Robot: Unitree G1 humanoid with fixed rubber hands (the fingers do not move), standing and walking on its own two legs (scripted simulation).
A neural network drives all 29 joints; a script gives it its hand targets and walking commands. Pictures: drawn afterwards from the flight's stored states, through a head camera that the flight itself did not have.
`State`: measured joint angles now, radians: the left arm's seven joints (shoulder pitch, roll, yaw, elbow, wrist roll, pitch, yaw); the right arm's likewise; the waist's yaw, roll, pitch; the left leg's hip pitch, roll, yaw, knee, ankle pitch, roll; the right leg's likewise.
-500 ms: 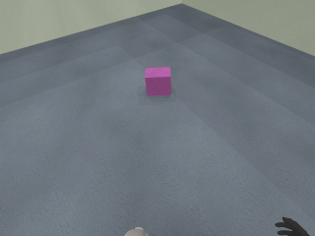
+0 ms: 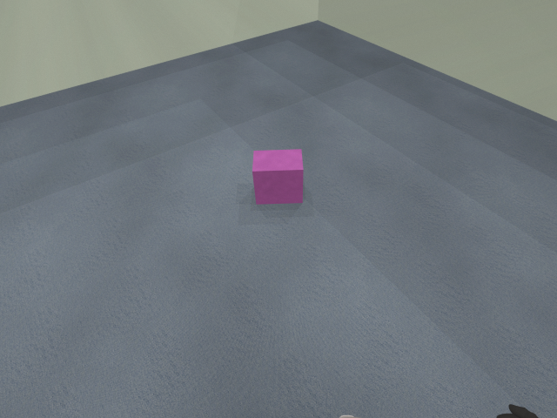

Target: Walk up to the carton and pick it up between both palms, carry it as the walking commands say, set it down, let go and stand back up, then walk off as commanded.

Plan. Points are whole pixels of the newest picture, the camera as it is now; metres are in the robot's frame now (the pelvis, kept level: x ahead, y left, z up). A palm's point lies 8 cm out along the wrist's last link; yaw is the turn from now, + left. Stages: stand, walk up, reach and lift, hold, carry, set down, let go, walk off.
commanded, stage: walk up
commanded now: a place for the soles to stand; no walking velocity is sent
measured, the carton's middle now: (278, 177) +1.33 -0.03 -0.64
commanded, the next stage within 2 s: none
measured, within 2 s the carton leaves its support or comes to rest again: neither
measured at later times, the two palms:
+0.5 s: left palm (53, 387) +0.23 +0.37 -0.09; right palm (445, 283) +0.34 -0.29 -0.05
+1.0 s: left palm (79, 277) +0.41 +0.37 -0.05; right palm (414, 221) +0.50 -0.30 -0.08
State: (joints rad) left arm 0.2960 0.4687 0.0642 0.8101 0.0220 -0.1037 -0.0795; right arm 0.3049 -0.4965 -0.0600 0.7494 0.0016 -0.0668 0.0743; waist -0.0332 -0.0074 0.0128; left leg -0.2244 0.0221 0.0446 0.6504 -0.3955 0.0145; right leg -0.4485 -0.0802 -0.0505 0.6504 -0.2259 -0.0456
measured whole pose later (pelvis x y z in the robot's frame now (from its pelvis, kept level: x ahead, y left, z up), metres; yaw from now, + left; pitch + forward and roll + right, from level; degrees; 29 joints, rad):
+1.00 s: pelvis +0.38 +0.02 +0.01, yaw +3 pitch -2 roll +0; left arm 0.35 0.47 0.07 0.80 0.00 -0.09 -0.04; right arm 0.24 -0.47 -0.06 0.81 -0.01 -0.06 0.07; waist 0.04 0.05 0.05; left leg -0.48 0.07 0.02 0.80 -0.31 0.01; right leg -0.23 -0.04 -0.06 0.55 -0.28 -0.01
